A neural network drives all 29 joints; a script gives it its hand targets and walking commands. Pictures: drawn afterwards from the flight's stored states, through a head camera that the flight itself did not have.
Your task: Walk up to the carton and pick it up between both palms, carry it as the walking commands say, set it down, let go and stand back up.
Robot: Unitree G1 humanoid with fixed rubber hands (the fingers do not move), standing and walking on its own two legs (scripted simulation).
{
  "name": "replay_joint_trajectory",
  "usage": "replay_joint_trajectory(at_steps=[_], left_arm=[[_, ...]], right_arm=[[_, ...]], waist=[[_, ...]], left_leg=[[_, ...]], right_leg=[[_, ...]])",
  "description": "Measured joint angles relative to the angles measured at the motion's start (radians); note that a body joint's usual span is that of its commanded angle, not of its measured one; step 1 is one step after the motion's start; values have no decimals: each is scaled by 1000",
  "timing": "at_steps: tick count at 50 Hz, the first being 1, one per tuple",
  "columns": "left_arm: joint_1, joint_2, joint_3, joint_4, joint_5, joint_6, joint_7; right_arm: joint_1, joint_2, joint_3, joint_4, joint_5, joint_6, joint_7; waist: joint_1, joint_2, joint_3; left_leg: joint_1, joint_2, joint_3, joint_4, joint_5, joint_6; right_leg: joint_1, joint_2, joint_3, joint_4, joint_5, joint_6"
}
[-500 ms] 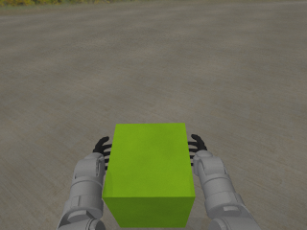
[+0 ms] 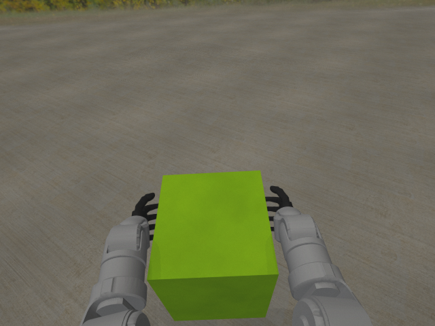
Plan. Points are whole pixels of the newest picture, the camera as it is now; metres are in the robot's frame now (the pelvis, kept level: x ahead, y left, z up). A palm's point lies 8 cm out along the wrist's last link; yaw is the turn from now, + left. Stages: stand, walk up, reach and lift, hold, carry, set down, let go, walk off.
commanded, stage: reach and lift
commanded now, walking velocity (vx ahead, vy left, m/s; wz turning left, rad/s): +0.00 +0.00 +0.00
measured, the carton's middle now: (215, 248) +0.30 +0.04 -0.01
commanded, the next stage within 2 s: hold in 1.22 s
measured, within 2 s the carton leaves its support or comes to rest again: neither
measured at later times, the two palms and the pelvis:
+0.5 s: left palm (150, 218) +0.32 +0.17 +0.06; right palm (293, 223) +0.32 -0.12 +0.05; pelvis +0.01 +0.01 +0.00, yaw +0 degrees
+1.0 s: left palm (152, 219) +0.31 +0.16 +0.07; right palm (299, 232) +0.30 -0.13 +0.05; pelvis +0.01 +0.01 +0.00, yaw +0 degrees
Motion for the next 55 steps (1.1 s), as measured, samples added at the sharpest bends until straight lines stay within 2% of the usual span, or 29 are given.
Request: replay_joint_trajectory(at_steps=[5, 15, 34, 42, 55], left_arm=[[0, 0, -11, 0, -9, -2, 8], [0, 0, -89, 0, -35, 11, 28], [0, 0, -111, 0, -36, 39, 32], [0, -1, -131, 0, -42, 47, 32], [0, -1, -131, -1, -39, 56, 30]], right_arm=[[6, -2, 0, -9, 0, -1, 3], [92, -7, 0, -126, 29, 25, 10], [120, -4, 0, -160, 29, 56, 11], [162, 5, 0, -214, 31, 72, 11], [179, 12, 0, -230, 31, 85, 9]], waist=[[0, 0, 6], [-22, 2, -9], [-36, 2, -24], [-36, 2, -33], [-36, 2, -34]], left_leg=[[0, 0, 0, 0, -6, -2], [0, 1, 0, -2, -15, 2], [0, 1, -1, -3, -15, 4], [0, 0, -1, -3, -13, 5], [0, 0, -1, -3, -2, 5]], right_leg=[[1, 0, 0, -2, -7, 0], [11, -1, 0, -24, -6, 1], [14, -1, 0, -31, -2, 4], [15, -1, 0, -32, 0, 4], [15, -1, 0, -32, 12, 5]])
